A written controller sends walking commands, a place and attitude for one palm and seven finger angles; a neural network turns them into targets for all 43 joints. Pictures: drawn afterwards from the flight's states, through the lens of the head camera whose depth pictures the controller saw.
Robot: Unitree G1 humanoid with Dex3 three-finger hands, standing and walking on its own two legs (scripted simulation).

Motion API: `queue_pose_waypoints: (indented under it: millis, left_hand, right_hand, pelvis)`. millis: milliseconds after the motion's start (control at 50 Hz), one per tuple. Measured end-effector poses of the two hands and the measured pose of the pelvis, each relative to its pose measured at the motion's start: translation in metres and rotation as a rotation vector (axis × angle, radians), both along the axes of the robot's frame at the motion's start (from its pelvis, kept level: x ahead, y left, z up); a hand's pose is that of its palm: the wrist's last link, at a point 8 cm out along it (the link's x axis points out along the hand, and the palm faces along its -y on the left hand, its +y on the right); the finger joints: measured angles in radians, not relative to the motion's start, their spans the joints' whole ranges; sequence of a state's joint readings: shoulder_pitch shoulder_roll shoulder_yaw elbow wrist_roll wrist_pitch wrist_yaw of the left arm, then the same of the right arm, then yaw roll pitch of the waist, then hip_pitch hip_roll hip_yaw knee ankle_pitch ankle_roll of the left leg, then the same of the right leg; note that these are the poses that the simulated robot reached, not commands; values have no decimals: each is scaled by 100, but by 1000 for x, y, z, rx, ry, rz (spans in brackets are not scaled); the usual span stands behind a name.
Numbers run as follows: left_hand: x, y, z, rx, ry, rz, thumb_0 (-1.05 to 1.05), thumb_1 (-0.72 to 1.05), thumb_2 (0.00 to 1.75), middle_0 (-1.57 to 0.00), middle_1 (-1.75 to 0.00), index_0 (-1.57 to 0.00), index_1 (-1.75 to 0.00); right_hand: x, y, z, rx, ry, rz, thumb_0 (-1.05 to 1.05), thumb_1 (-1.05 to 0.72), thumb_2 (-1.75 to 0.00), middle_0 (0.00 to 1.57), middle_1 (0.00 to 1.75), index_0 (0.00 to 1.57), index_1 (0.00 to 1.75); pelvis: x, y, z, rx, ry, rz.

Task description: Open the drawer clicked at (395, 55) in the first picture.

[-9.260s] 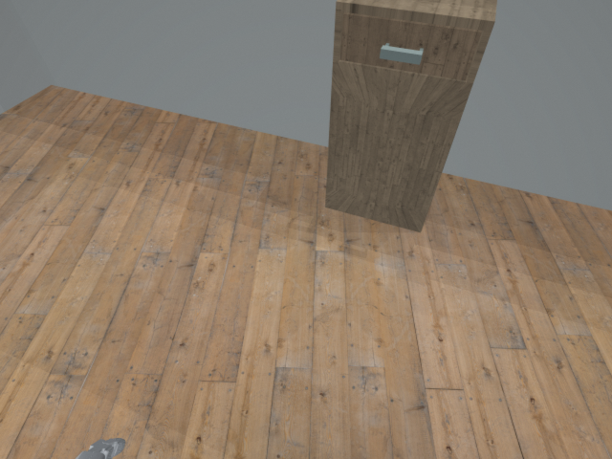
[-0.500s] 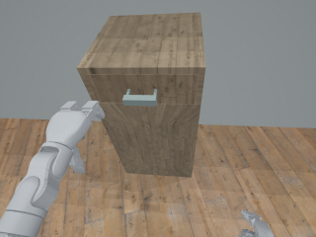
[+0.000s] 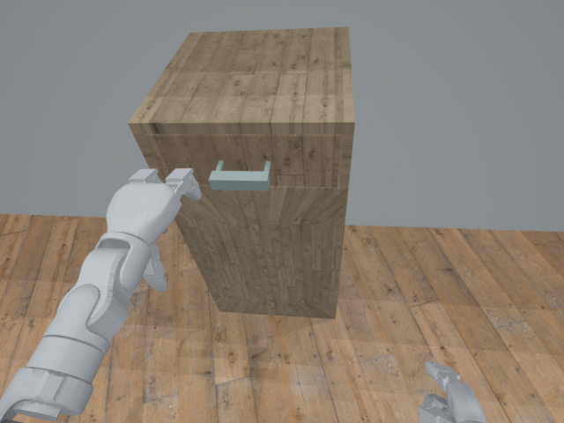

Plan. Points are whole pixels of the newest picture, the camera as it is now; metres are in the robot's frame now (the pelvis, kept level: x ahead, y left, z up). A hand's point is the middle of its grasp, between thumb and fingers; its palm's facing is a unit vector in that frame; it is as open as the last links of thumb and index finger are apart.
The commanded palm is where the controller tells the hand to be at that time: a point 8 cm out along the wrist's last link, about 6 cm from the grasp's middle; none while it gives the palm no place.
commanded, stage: move the hooked fingers above the handle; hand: left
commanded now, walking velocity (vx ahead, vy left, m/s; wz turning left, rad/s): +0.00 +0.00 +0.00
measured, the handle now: (242, 172) +0.58 +0.17 +0.00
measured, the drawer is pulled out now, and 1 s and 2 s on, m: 0.00 0.00 0.00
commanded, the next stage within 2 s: lower the fingers behind the handle in 1.88 s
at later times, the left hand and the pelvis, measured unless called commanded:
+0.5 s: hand (198, 204) +0.41 +0.19 +0.08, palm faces +0.00 -0.05 -1.00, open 13.8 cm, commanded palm +0.40 +0.20 +0.14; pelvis +0.02 +0.00 -0.01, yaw -1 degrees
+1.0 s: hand (229, 181) +0.48 +0.16 +0.06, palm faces -0.02 -0.03 -1.00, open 13.8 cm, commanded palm +0.47 +0.17 +0.12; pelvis +0.02 +0.00 -0.01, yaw -1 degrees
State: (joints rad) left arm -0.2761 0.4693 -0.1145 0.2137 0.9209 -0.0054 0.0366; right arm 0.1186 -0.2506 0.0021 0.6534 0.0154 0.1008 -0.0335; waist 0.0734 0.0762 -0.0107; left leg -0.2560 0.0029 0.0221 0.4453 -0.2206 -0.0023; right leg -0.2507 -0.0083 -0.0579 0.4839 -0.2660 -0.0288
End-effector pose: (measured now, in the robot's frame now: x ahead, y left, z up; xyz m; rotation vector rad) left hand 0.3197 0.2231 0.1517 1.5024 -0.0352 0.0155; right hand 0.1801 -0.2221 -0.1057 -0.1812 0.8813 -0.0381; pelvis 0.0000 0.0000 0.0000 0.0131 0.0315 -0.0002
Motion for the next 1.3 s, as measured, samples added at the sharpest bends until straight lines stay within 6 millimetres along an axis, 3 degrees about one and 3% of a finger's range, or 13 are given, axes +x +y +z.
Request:
queue_pose_waypoints:
  millis: [340, 780, 1300]
  left_hand:
    - [56, -19, -14, 7, 18, -16, 0, -49, 30, -32, -120, -32, -120]
    - [113, -42, -27, 42, 44, -6, 0, -49, 30, -32, -120, -32, -120]
    - [185, -75, -42, 37, 70, 18, 0, -48, 30, -32, -120, -32, -120]
  right_hand:
    - [-45, -27, -20, -27, 147, -122, 1, -91, -90, 20, 30, 20, 30]
    - [-64, -27, -27, -25, 196, -177, 1, -91, -90, 20, 30, 20, 30]
    - [-180, -41, -33, -72, 440, -352, 0, -91, -90, 20, 30, 20, 30]
  pelvis:
    - [13, 0, -3, 5, 57, -20]
    - [18, 3, -9, 3, 112, -20]
    - [18, 3, -16, -2, 223, -48]
